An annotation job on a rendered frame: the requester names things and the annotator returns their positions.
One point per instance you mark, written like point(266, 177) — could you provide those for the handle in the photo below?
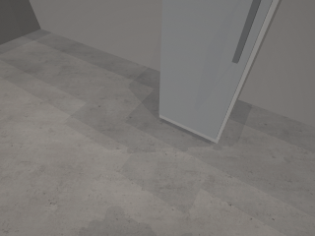
point(246, 29)

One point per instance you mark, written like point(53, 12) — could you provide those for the fridge door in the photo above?
point(198, 79)

